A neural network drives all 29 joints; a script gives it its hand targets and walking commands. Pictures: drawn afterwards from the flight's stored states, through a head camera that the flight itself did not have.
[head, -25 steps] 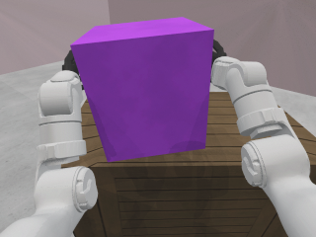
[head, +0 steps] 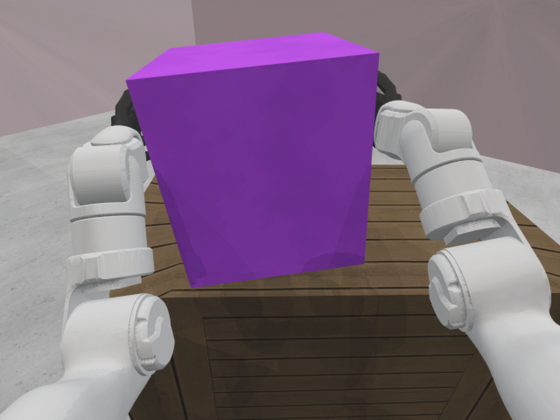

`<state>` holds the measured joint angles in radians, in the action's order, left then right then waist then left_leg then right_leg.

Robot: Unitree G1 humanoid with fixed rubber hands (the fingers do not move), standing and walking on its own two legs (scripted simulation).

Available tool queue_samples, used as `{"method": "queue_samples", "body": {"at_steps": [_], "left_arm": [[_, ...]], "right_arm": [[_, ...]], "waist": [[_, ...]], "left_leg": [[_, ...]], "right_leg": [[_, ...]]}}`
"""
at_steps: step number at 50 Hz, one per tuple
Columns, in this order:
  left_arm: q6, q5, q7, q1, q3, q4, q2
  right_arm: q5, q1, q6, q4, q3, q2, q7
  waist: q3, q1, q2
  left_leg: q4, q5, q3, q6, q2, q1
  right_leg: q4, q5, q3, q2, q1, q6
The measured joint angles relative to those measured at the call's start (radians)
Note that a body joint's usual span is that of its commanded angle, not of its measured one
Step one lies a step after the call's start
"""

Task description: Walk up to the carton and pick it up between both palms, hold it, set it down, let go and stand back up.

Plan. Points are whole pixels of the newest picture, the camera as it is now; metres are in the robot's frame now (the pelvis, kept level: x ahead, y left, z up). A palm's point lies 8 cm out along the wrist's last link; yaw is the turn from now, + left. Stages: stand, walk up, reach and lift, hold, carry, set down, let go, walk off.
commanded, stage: hold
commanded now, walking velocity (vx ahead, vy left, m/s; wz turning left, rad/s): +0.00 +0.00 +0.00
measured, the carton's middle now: (262, 150) +0.39 +0.02 +0.29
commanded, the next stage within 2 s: none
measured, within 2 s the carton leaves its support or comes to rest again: neither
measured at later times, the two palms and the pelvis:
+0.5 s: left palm (126, 144) +0.35 +0.18 +0.32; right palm (382, 123) +0.36 -0.14 +0.34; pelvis +0.00 +0.00 +0.00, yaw +0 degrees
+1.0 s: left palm (142, 148) +0.36 +0.17 +0.31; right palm (389, 129) +0.36 -0.15 +0.33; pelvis +0.00 +0.01 +0.00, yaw +0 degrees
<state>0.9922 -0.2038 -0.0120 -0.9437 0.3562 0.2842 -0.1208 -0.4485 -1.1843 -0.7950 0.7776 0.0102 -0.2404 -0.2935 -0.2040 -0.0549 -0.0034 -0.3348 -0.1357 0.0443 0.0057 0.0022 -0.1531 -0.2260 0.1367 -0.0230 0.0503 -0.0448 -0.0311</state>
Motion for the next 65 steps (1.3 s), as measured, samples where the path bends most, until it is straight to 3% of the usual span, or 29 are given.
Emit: {"method": "queue_samples", "body": {"at_steps": [33, 40, 49, 65], "left_arm": [[0.000, 0.000, -0.004, 0.000, -0.004, -0.004, -0.004], [-0.047, 0.031, 0.003, -0.020, -0.021, 0.081, -0.024], [-0.047, 0.036, 0.024, 0.009, -0.027, 0.035, -0.002], [-0.042, 0.056, 0.048, -0.008, -0.026, 0.047, -0.002]], "right_arm": [[0.003, -0.001, -0.003, -0.005, -0.011, 0.004, -0.004], [0.033, -0.020, 0.005, 0.036, -0.039, 0.011, -0.006], [-0.014, 0.015, 0.017, -0.003, 0.008, -0.014, -0.006], [-0.004, -0.009, 0.024, 0.033, -0.010, -0.015, 0.006]], "waist": [[0.004, 0.000, 0.005], [-0.015, -0.024, -0.001], [0.003, -0.027, -0.001], [0.000, -0.020, 0.000]], "left_leg": [[-0.003, 0.001, 0.002, 0.002, 0.002, -0.003], [-0.017, 0.000, 0.009, 0.003, 0.004, -0.043], [-0.013, -0.001, -0.002, 0.006, 0.003, -0.030], [-0.027, -0.006, 0.003, 0.008, 0.003, -0.041]], "right_leg": [[-0.001, 0.000, -0.001, -0.001, 0.000, 0.002], [-0.006, -0.001, -0.007, -0.002, -0.034, 0.005], [0.008, -0.010, 0.007, -0.001, -0.021, 0.008], [0.001, -0.008, 0.006, 0.000, -0.027, 0.010]]}}
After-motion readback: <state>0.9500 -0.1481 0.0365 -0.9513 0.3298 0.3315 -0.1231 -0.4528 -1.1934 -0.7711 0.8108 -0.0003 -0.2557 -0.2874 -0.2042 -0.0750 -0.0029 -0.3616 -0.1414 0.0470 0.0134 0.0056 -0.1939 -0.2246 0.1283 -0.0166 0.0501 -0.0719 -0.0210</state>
